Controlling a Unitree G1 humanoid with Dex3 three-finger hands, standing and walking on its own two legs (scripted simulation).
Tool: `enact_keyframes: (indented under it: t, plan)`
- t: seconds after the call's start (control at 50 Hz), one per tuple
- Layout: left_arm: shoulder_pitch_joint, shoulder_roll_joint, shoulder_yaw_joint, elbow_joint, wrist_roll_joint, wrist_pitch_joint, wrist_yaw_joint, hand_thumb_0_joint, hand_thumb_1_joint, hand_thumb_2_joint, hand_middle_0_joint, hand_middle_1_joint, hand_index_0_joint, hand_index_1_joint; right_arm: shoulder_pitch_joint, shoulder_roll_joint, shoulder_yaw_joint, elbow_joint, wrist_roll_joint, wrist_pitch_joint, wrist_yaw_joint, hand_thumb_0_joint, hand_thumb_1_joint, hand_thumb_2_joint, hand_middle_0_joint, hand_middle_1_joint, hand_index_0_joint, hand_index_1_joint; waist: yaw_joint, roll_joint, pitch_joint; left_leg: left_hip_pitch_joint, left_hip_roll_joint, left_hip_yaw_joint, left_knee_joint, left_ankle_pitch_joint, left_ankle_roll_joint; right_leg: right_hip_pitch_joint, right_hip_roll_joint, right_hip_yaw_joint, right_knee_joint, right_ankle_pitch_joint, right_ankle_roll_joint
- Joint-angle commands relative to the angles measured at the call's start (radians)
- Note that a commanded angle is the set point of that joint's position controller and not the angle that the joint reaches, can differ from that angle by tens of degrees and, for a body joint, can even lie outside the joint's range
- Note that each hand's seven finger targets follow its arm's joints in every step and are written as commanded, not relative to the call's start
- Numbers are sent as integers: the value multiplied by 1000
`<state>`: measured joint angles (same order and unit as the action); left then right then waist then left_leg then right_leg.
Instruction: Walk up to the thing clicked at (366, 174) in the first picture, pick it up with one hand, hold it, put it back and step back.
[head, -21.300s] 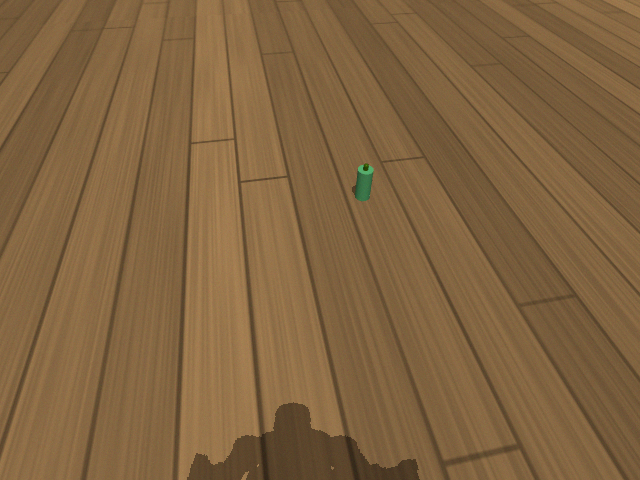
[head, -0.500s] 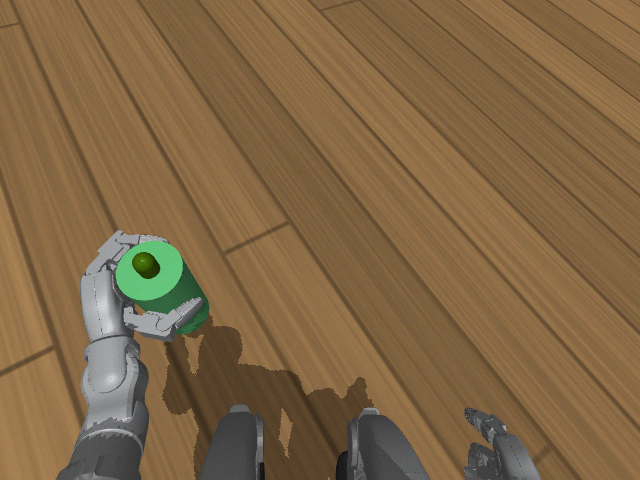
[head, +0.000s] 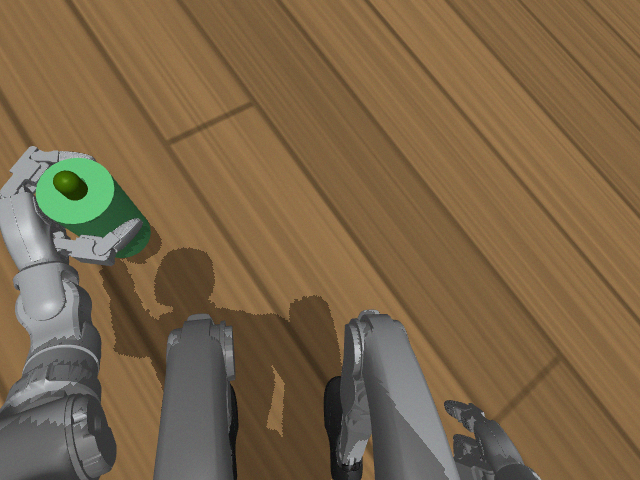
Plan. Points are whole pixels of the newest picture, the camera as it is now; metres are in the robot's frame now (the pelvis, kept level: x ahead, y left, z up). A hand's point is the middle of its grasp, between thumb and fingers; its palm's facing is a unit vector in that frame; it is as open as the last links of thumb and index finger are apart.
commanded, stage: crouch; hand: left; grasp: from the side
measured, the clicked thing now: (99, 211) +0.43 +0.25 -0.06
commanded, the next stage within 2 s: lower in 0.98 s
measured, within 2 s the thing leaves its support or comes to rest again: neither
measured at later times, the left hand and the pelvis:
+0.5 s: hand (108, 226) +0.45 +0.29 -0.18, palm faces +0.34 -0.94 -0.01, open 10.3 cm; pelvis -0.02 +0.00 -0.11, yaw -4 degrees
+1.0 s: hand (116, 236) +0.46 +0.29 -0.24, palm faces +0.32 -0.95 -0.02, open 10.3 cm; pelvis -0.01 +0.01 -0.15, yaw -7 degrees
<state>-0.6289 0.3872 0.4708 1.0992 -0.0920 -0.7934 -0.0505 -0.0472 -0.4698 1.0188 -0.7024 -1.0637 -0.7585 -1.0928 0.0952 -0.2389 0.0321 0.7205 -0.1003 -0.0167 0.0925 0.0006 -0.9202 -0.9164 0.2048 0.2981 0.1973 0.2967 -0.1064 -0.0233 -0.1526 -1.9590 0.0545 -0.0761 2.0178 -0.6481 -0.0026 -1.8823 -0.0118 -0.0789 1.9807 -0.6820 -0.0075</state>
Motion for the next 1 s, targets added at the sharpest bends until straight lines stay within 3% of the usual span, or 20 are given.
enact_keyframes:
  t: [0.0,0.08,0.12,0.14,0.26,0.34,0.38,0.4,0.5,0.54,0.58,0.66,0.76,0.78,0.8,0.98]
  plan:
    - [-410,332,80,-231,-10,-119,-14,0,66,1337,-1283,-1441,-1285,-1462,122,-218,-54,-47,-7,-13,-17,0,-924,-916,199,300,199,300,7,248,-671,456,-19,10,-171,102,0,200,40,7,-131,140,-37]
    - [-427,397,122,-186,-15,-97,-47,0,37,1284,-1219,-1379,-1220,-1399,121,-235,-42,-45,-10,-5,-24,0,-930,-917,199,300,199,300,2,259,-665,378,-22,28,-110,70,6,177,40,0,-82,113,-33]
    - [-446,394,121,-165,-18,-84,-62,0,47,1275,-1227,-1376,-1229,-1394,126,-243,-32,-42,-15,-1,-26,0,-932,-917,199,300,199,300,-23,254,-666,356,-19,25,-68,84,8,160,43,-10,-54,131,-31]
    - [-449,413,130,-173,-19,-79,-66,0,30,1250,-1209,-1348,-1209,-1368,127,-243,-29,-40,-14,1,-29,0,-928,-916,199,300,199,300,-18,241,-660,323,-21,31,-54,70,10,167,46,-7,-51,117,-29]
    - [-444,432,139,-108,-20,-61,-94,0,59,1213,-1186,-1319,-1194,-1330,115,-267,-8,-34,-24,8,-32,0,-912,-910,199,300,200,300,-45,208,-547,207,-17,14,20,17,17,80,52,-40,17,85,-25]
    - [-422,479,178,-94,-18,-60,-100,0,92,1210,-1185,-1320,-1198,-1326,116,-286,9,-33,-36,17,-32,0,-902,-907,199,300,200,300,-39,234,-532,203,-12,-1,53,20,11,47,57,-57,61,96,-27]
    - [-444,489,182,-112,-22,-65,-102,0,95,1200,-1178,-1309,-1191,-1314,123,-295,19,-34,-42,22,-30,0,-906,-908,199,300,200,300,-52,256,-552,208,-10,-13,71,49,7,52,56,-63,86,124,-27]
    - [-429,538,217,-123,-23,-66,-98,0,101,1194,-1171,-1300,-1183,-1305,121,-301,24,-33,-43,23,-31,0,-904,-907,199,300,200,300,-31,264,-558,212,-9,-15,73,65,5,50,58,-66,101,132,-29]
    - [-442,512,189,-125,-14,-72,-103,0,160,1224,-1174,-1307,-1185,-1314,117,-310,41,-28,-65,29,-29,0,-902,-907,199,300,200,300,-69,300,-514,195,-5,-22,115,52,3,28,62,-79,120,135,-27]
    - [-425,542,204,-136,-10,-75,-106,0,168,1222,-1190,-1315,-1201,-1320,113,-319,47,-27,-70,31,-26,0,-907,-908,199,300,200,300,-61,316,-515,197,-3,-29,125,71,0,18,63,-85,142,151,-28]
    - [-402,512,189,-116,-14,-75,-119,0,167,1219,-1179,-1309,-1191,-1313,109,-328,52,-32,-76,36,-22,0,-906,-907,200,300,200,300,-75,320,-508,226,1,-43,136,97,-3,-6,61,-97,156,169,-27]
    - [-377,546,211,-110,-27,-72,-122,0,154,1220,-1191,-1318,-1203,-1323,93,-331,65,-34,-82,40,-21,0,-909,-908,200,300,200,300,-63,285,-498,166,0,-36,176,106,3,25,69,-98,165,177,-23]
    - [-357,565,233,-119,-33,-79,-118,0,209,1264,-1234,-1365,-1248,-1368,96,-351,79,-37,-96,47,-16,0,-908,-908,200,300,200,300,-76,320,-499,197,4,-57,200,171,-4,30,70,-115,197,228,-22]
    - [-355,569,229,-131,-32,-83,-118,0,218,1266,-1236,-1363,-1247,-1367,82,-349,82,-40,-97,50,-16,0,-908,-908,200,300,200,300,-67,321,-493,186,4,-56,203,170,-4,26,72,-113,200,224,-24]
    - [-362,571,222,-138,-28,-87,-122,0,211,1272,-1243,-1374,-1257,-1378,84,-352,84,-39,-101,51,-16,0,-911,-909,200,300,200,300,-81,334,-486,195,6,-57,210,179,-5,25,72,-114,202,234,-23]
    - [-347,589,232,-130,-38,-94,-118,0,167,1248,-1244,-1364,-1260,-1366,46,-378,104,-59,-113,55,-12,0,-907,-906,200,300,200,300,-97,340,-426,163,11,-74,222,109,-7,-5,74,-136,220,186,-23]
